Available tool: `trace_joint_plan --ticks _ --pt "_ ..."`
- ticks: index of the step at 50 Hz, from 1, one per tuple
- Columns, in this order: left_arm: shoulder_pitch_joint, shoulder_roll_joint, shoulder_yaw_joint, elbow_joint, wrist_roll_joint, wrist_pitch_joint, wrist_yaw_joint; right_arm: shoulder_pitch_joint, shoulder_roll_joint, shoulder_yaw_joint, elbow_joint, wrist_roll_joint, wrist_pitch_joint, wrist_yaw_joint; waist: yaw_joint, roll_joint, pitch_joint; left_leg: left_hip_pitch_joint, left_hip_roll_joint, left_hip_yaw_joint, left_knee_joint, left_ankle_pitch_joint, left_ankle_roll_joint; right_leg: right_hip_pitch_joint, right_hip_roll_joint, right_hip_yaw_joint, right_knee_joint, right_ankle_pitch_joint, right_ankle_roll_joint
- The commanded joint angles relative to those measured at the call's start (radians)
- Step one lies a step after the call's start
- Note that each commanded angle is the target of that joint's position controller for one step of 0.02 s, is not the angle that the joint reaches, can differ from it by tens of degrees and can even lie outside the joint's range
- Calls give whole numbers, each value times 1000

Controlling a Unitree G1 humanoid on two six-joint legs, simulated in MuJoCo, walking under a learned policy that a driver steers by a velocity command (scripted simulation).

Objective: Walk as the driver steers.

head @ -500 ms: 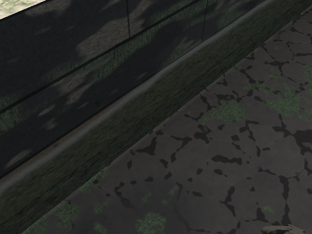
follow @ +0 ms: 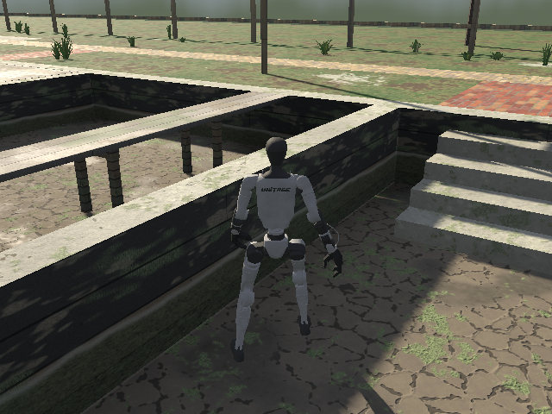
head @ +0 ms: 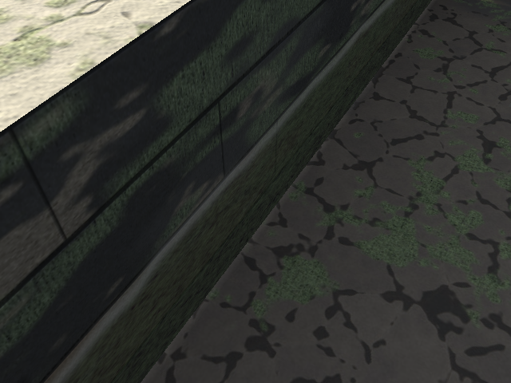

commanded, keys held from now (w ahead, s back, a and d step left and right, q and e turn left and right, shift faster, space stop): e+shift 0.20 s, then w+e+shift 0.80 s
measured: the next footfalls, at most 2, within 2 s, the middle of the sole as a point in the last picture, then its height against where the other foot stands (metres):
right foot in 0.06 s outside the picture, level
left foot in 0.60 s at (289, 364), level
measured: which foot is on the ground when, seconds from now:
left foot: down 0.00-0.06, up 0.08-0.58, down 0.60-1.00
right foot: up 0.00-0.04, down 0.06-0.60, up 0.62-1.00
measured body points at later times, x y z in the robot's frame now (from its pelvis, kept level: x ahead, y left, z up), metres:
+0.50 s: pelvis +0.29 -0.12 +0.01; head +0.30 -0.15 +0.46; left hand +0.37 +0.17 -0.10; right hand +0.44 -0.44 -0.07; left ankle +0.49 -0.03 -0.70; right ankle +0.16 -0.18 -0.74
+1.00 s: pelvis +0.64 -0.30 -0.03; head +0.67 -0.33 +0.42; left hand +0.99 -0.40 -0.08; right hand +0.35 -0.35 -0.15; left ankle +0.54 -0.05 -0.72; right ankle +0.72 -0.46 -0.70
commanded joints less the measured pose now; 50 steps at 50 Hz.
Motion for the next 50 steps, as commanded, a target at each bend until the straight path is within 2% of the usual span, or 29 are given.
trace_joint_plan --ticks 1,2,3,4,5,6,8,9,10,11,13,15,19,23,27,28,29,30,31,32,33,34,36,38,42,45,46,48,50 --pt "36 61 29 -16 -9 -20 25 -158 -196 -36 -80 -2 -13 6 97 247 59 -180 110 49 -151 -49 165 224 29 -119 -81 -31 -9" --pt "110 80 42 14 -14 -36 43 -173 -196 -34 -88 -1 -1 14 121 203 25 -149 98 76 2 59 174 273 58 -136 -123 -87 -18" --pt "233 113 61 76 -2 -53 60 -169 -175 -26 -98 1 15 19 159 94 -50 -130 49 108 272 179 175 364 136 -168 -167 -177 -37" --pt "371 180 80 142 21 -71 77 -158 -93 2 -135 -21 30 29 187 -154 -67 -299 -18 104 650 -87 163 472 117 -23 -270 -283 -69" --pt "338 371 120 110 0 -74 96 -154 6 35 -249 -34 39 41 122 -566 -131 -713 -220 34 950 -498 111 632 -99 564 -473 -388 -219" --pt "321 372 127 110 -46 -87 118 -158 -16 48 -266 -56 36 57 94 -461 -157 -749 -154 -116 1035 -457 132 657 -132 618 -507 -212 -236" --pt "274 262 114 108 -30 -108 152 -214 -55 50 -250 -26 10 55 48 -162 -106 -661 -96 -165 913 -244 151 555 -87 441 -377 196 -200" --pt "239 225 108 95 -34 -110 162 -232 -70 50 -244 -23 7 51 26 -117 -104 -600 -82 -169 870 -200 140 511 -59 387 -366 343 -195" --pt "203 190 99 81 -35 -112 165 -223 -72 52 -233 -24 16 46 8 -129 -119 -555 -82 -165 853 -179 126 483 -51 368 -368 485 -205" --pt "235 175 93 61 -27 -140 151 -234 -55 57 -233 -36 25 51 19 -47 -160 -552 -111 -194 827 -122 125 517 -128 486 -415 330 -202" --pt "262 193 104 80 -49 -149 152 -347 -38 64 -281 -37 35 61 31 -68 -139 -556 -118 -224 694 -65 128 502 -105 518 -500 -44 -206" --pt "284 194 106 92 -51 -143 163 -460 -29 69 -319 -32 31 74 64 -83 -66 -617 -136 -222 555 17 123 507 -76 519 -547 -260 -211" --pt "331 200 107 98 -47 -140 165 -586 -10 77 -357 -20 22 86 113 -88 -8 -639 -179 -213 386 153 77 488 -30 504 -554 -272 -212" --pt "351 217 112 97 -36 -152 158 -688 1 84 -410 3 10 89 144 -96 45 -555 -204 -209 258 183 70 417 -6 537 -545 -279 -201" --pt "302 259 123 85 -31 -154 162 -587 -43 73 -408 8 -15 89 90 -108 43 -278 -224 -202 155 159 99 346 0 573 -487 -105 -151" --pt "314 258 124 92 -35 -157 157 -501 -68 61 -390 10 -26 76 49 -104 7 -153 -243 -186 141 92 113 336 18 558 -389 79 -131" --pt "320 246 122 105 -39 -165 153 -342 -118 39 -352 1 -35 62 -30 -47 -78 37 -236 -186 128 27 135 300 80 485 -177 215 -101" --pt "294 202 108 97 -45 -174 148 -156 -206 17 -324 -22 -46 39 -118 79 -192 233 -77 -341 82 -192 179 207 172 359 140 231 -71" --pt "346 85 78 55 -80 -171 155 -75 -287 2 -320 -49 -41 31 -88 366 -325 464 191 -810 -94 -644 265 -82 296 207 430 -330 -36" --pt "296 126 68 58 -51 -156 171 -170 -206 9 -320 -29 -33 35 -39 340 -218 324 228 -941 -141 -695 265 -194 189 141 531 -318 -60" --pt "220 176 79 66 -25 -145 164 -223 -119 29 -330 -22 -28 36 -38 186 -112 213 183 -768 -118 -570 248 -195 124 115 528 -226 -64" --pt "186 179 83 69 -13 -139 148 -231 -82 39 -314 -25 -25 37 -35 105 -59 158 127 -600 -124 -409 245 -186 82 86 498 -170 -58" --pt "111 145 73 42 3 -123 121 -177 -29 60 -258 -32 -33 34 -42 110 -7 148 57 -404 -142 -193 219 -212 51 52 460 -123 -51" --pt "68 78 50 12 -19 -106 111 -100 7 73 -200 -21 -50 49 -40 127 16 171 42 -276 -120 42 193 -260 45 18 489 -91 -69" --pt "-97 62 28 -98 0 -82 89 -49 5 86 -156 -4 -72 57 -3 82 69 137 55 -81 -127 425 172 -353 48 -46 491 -35 -70" --pt "-196 69 12 -155 -3 -76 76 -38 -10 93 -124 0 -84 55 33 62 138 32 -1 70 -179 658 121 -249 82 -158 331 19 -87" --pt "-197 61 4 -158 -4 -74 72 -51 -19 95 -123 0 -87 54 56 56 143 -26 -23 128 -171 849 99 -124 114 -213 244 34 -107" --pt "-118 90 14 -120 -3 -63 80 -38 -78 89 -129 15 -85 39 112 126 74 -43 -5 163 -36 1336 101 112 196 -267 180 39 -127" --pt "104 166 44 -46 2 -52 100 -65 -134 79 -145 23 -72 24 238 137 -48 -64 54 124 277 1506 116 395 234 -232 140 -7 -175"
Keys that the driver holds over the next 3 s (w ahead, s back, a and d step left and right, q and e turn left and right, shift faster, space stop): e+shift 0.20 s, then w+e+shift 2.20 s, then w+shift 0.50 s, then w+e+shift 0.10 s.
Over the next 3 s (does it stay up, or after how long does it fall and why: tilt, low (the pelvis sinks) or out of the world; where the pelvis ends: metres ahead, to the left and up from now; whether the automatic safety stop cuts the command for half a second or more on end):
stays up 0.36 -1.89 -0.01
